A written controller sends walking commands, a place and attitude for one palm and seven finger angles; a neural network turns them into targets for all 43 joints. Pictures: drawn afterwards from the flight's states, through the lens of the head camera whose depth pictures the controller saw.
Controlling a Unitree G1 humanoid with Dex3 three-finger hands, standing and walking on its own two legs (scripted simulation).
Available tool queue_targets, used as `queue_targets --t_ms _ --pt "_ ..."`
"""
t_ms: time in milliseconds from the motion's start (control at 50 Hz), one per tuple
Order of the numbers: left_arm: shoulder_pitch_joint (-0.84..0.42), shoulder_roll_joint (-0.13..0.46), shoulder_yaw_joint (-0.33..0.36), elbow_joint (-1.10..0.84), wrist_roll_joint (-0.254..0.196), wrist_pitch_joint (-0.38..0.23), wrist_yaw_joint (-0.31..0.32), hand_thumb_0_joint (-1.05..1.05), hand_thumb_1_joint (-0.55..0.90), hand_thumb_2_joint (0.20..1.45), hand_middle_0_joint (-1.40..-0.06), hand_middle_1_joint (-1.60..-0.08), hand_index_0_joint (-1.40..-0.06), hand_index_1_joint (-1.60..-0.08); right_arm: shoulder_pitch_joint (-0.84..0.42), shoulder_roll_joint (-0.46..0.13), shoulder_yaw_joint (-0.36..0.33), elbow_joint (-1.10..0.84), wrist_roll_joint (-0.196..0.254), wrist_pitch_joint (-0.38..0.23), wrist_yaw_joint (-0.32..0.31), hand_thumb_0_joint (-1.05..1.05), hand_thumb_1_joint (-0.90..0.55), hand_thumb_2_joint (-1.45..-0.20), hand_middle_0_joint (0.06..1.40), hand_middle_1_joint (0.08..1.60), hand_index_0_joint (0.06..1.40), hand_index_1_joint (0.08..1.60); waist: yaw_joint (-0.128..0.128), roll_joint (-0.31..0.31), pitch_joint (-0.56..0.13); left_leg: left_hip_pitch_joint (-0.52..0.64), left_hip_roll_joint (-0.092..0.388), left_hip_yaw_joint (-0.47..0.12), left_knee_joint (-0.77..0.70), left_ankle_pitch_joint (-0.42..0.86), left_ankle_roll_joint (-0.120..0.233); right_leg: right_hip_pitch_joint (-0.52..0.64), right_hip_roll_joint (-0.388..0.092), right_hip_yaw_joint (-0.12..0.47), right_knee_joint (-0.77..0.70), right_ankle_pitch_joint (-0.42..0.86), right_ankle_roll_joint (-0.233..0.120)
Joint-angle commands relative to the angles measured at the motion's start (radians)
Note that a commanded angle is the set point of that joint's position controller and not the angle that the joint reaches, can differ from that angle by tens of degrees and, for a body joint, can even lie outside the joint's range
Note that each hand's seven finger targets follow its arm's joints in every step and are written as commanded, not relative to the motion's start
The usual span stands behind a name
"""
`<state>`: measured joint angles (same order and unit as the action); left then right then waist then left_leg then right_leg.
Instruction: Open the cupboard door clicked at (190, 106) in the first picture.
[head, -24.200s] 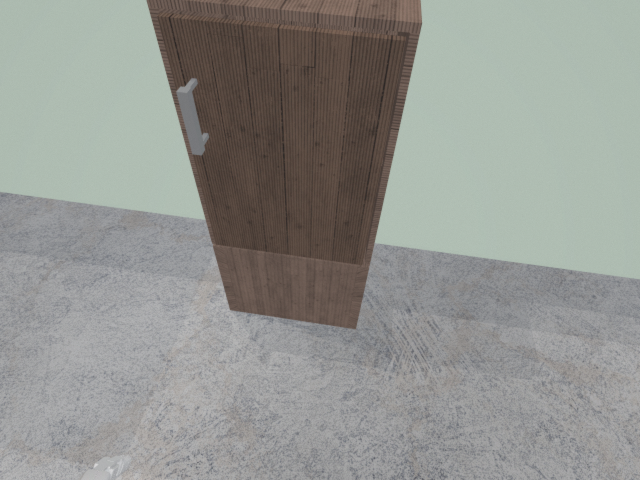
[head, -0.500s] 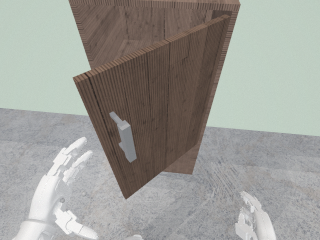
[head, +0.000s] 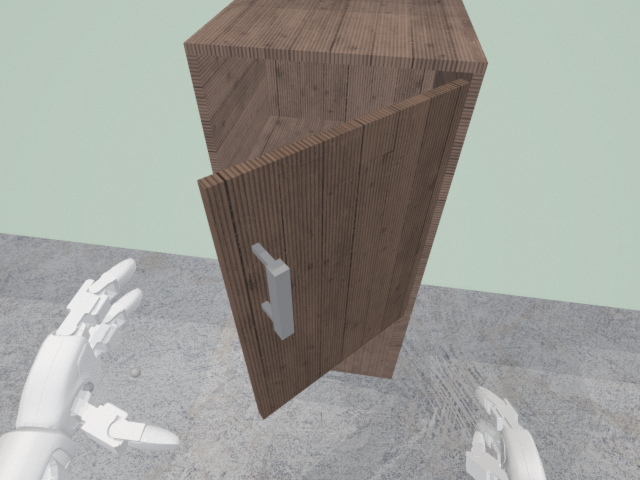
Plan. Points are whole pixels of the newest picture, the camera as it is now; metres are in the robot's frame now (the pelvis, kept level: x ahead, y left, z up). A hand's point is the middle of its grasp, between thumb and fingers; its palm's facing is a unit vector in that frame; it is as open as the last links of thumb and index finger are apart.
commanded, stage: draw the hand back to the body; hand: left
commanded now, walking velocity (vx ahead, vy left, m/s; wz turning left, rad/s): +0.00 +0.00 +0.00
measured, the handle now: (272, 292) +0.33 +0.10 +0.08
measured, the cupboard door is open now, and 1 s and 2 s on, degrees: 46 46 46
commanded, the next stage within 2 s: step back with the hand held close in 1.00 s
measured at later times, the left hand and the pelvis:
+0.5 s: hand (89, 309) +0.23 +0.26 +0.16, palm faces +0.39 -0.84 -0.39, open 10.5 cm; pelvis +0.03 +0.01 +0.03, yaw -2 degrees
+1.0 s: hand (90, 302) +0.22 +0.25 +0.18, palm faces +0.42 -0.82 -0.38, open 7.4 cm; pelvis +0.03 -0.01 +0.03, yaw -2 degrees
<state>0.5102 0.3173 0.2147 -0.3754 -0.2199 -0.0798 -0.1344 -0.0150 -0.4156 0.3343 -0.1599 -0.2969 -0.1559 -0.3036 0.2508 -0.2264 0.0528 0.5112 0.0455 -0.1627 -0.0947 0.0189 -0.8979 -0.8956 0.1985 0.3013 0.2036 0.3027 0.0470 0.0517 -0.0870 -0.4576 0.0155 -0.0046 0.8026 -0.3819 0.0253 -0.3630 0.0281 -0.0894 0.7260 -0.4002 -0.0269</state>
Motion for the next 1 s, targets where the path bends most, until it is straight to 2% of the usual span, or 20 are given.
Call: queue_targets --t_ms 0,80,160,180,260,340,440,460,500,600,640,680,700,740,760,860,920,980 --pt "-0.036 0.091 0.029 -0.196 0.097 -0.015 0.184 0.0 -0.15 0.45 -0.162 -0.3 -0.162 -0.3 -0.122 -0.098 -0.036 -0.148 -0.017 -0.035 -0.021 0.0 -0.9 -0.9 0.2 0.3 0.2 0.3 -0.016 -0.003 0.068 0.122 0.001 -0.031 -0.228 0.018 -0.004 -0.045 -0.03 0.086 -0.274 0.008 0.003" --pt "-0.062 0.159 0.083 -0.228 0.141 -0.021 0.25 0.0 -0.01 0.51 -0.168 -0.3 -0.168 -0.3 -0.141 -0.106 -0.037 -0.12 -0.031 -0.026 -0.025 0.0 -0.9 -0.9 0.2 0.3 0.2 0.3 -0.003 0.022 0.017 0.198 0.001 -0.024 -0.288 0.089 0.001 0.058 -0.035 0.079 -0.305 0.082 -0.002" --pt "-0.08 0.169 0.099 -0.262 0.16 -0.03 0.276 0.0 0.13 0.57 -0.173 -0.3 -0.173 -0.3 -0.156 -0.101 -0.035 -0.1 -0.036 -0.029 -0.021 0.0 -0.9 -0.9 0.2 0.3 0.2 0.3 0.003 0.054 -0.003 0.27 0.005 -0.025 -0.349 0.162 -0.001 0.125 -0.032 0.068 -0.317 0.16 -0.002" --pt "-0.09 0.181 0.108 -0.262 0.163 -0.03 0.281 0.0 0.165 0.585 -0.174 -0.3 -0.174 -0.3 -0.16 -0.107 -0.036 -0.093 -0.038 -0.031 -0.02 0.0 -0.9 -0.9 0.2 0.3 0.2 0.3 0.004 0.028 -0.007 0.274 0.008 -0.029 -0.36 0.181 -0.002 0.15 -0.031 0.063 -0.325 0.177 -0.003" --pt "-0.063 0.162 0.117 -0.248 0.166 -0.031 0.283 0.0 0.305 0.645 -0.179 -0.3 -0.179 -0.3 -0.159 -0.108 -0.041 -0.073 -0.039 -0.027 -0.008 0.0 -0.9 -0.9 0.2 0.3 0.2 0.3 0.007 0.028 0.0 0.32 0.016 -0.027 -0.395 0.287 -0.008 0.194 -0.026 0.058 -0.333 0.257 -0.001" --pt "-0.049 0.163 0.144 -0.201 0.162 -0.024 0.276 0.0 0.445 0.705 -0.184 -0.3 -0.184 -0.3 -0.167 -0.112 -0.052 -0.06 -0.041 -0.007 0.002 0.0 -0.9 -0.9 0.2 0.3 0.2 0.3 0.012 -0.019 0.022 0.345 0.019 -0.006 -0.409 0.363 -0.005 0.226 -0.026 0.061 -0.358 0.328 0.003" --pt "-0.099 0.194 0.187 -0.233 0.163 -0.032 0.274 0.0 0.62 0.78 -0.19 -0.3 -0.19 -0.3 -0.172 -0.111 -0.058 -0.053 -0.043 0.008 0.012 0.0 -0.9 -0.9 0.2 0.3 0.2 0.3 0.016 0.02 -0.001 0.388 0.02 0.0 -0.418 0.458 -0.008 0.262 -0.027 0.067 -0.37 0.394 0.004" --pt "-0.096 0.201 0.201 -0.229 0.162 -0.031 0.275 0.0 0.655 0.795 -0.191 -0.3 -0.191 -0.3 -0.17 -0.11 -0.059 -0.051 -0.045 0.01 0.013 0.0 -0.9 -0.9 0.2 0.3 0.2 0.3 0.018 0.01 -0.004 0.391 0.021 0.003 -0.415 0.478 -0.007 0.266 -0.027 0.067 -0.372 0.413 0.005" --pt "-0.116 0.21 0.209 -0.25 0.162 -0.032 0.275 0.0 0.725 0.825 -0.194 -0.3 -0.194 -0.3 -0.175 -0.11 -0.06 -0.049 -0.044 0.012 0.016 0.0 -0.9 -0.9 0.2 0.3 0.2 0.3 0.018 0.048 -0.016 0.407 0.022 0.003 -0.417 0.505 -0.011 0.28 -0.028 0.07 -0.374 0.428 0.005" --pt "-0.155 0.224 0.242 -0.228 0.154 -0.027 0.274 0.0 0.9 0.9 -0.2 -0.3 -0.2 -0.3 -0.181 -0.11 -0.064 -0.04 -0.043 0.023 0.019 0.0 -0.9 -0.9 0.2 0.3 0.2 0.3 0.016 0.023 0.003 0.412 0.022 0.009 -0.421 0.506 -0.01 0.278 -0.025 0.07 -0.389 0.444 0.006" --pt "-0.138 0.195 0.219 -0.205 0.155 -0.028 0.269 0.0 0.9 0.9 -0.2 -0.3 -0.2 -0.3 -0.179 -0.109 -0.065 -0.039 -0.041 0.027 0.023 0.0 -0.9 -0.9 0.2 0.3 0.2 0.3 0.015 0.041 0.014 0.417 0.023 0.009 -0.427 0.507 -0.012 0.271 -0.025 0.068 -0.392 0.43 0.007" --pt "-0.11 0.176 0.206 -0.167 0.152 -0.021 0.263 0.0 0.9 0.9 -0.2 -0.3 -0.2 -0.3 -0.183 -0.112 -0.069 -0.04 -0.041 0.033 0.026 0.0 -0.9 -0.9 0.2 0.3 0.2 0.3 0.017 0.022 0.034 0.408 0.025 0.014 -0.433 0.498 -0.009 0.273 -0.025 0.067 -0.399 0.432 0.007" --pt "-0.111 0.176 0.202 -0.167 0.149 -0.019 0.261 0.0 0.9 0.9 -0.2 -0.3 -0.2 -0.3 -0.182 -0.113 -0.069 -0.043 -0.041 0.039 0.028 0.0 -0.9 -0.9 0.2 0.3 0.2 0.3 0.015 -0.006 0.031 0.41 0.024 0.013 -0.435 0.484 -0.007 0.273 -0.024 0.068 -0.4 0.432 0.01" --pt "-0.13 0.194 0.214 -0.189 0.151 -0.026 0.26 0.0 0.9 0.9 -0.2 -0.3 -0.2 -0.3 -0.186 -0.115 -0.073 -0.045 -0.042 0.042 0.027 0.0 -0.9 -0.9 0.2 0.3 0.2 0.3 0.016 -0.009 0.013 0.413 0.021 0.018 -0.433 0.47 -0.004 0.279 -0.024 0.071 -0.4 0.433 0.011" --pt "-0.139 0.203 0.222 -0.203 0.151 -0.031 0.261 0.0 0.9 0.9 -0.2 -0.3 -0.2 -0.3 -0.187 -0.114 -0.074 -0.046 -0.043 0.041 0.027 0.0 -0.9 -0.9 0.2 0.3 0.2 0.3 0.018 -0.009 -0.008 0.419 0.019 0.02 -0.432 0.462 -0.002 0.286 -0.025 0.076 -0.402 0.437 0.011" --pt "-0.153 0.225 0.237 -0.233 0.153 -0.043 0.265 0.0 0.9 0.9 -0.2 -0.3 -0.2 -0.3 -0.197 -0.104 -0.071 -0.041 -0.042 0.033 0.023 0.0 -0.9 -0.9 0.2 0.3 0.2 0.3 0.02 0.03 -0.015 0.426 0.01 0.025 -0.428 0.443 0.0 0.29 -0.026 0.082 -0.411 0.438 0.009" --pt "-0.154 0.226 0.239 -0.209 0.15 -0.042 0.266 0.0 0.9 0.9 -0.2 -0.3 -0.2 -0.3 -0.203 -0.104 -0.069 -0.034 -0.043 0.028 0.02 0.0 -0.9 -0.9 0.2 0.3 0.2 0.3 0.02 0.017 0.029 0.408 0.008 0.027 -0.432 0.407 0.001 0.276 -0.027 0.083 -0.424 0.42 0.011" --pt "-0.159 0.213 0.228 -0.19 0.148 -0.045 0.262 0.0 0.9 0.9 -0.2 -0.3 -0.2 -0.3 -0.208 -0.106 -0.071 -0.029 -0.041 0.027 0.02 0.0 -0.9 -0.9 0.2 0.3 0.2 0.3 0.018 0.013 0.044 0.406 0.008 0.026 -0.437 0.379 0.002 0.271 -0.026 0.085 -0.438 0.389 0.009"
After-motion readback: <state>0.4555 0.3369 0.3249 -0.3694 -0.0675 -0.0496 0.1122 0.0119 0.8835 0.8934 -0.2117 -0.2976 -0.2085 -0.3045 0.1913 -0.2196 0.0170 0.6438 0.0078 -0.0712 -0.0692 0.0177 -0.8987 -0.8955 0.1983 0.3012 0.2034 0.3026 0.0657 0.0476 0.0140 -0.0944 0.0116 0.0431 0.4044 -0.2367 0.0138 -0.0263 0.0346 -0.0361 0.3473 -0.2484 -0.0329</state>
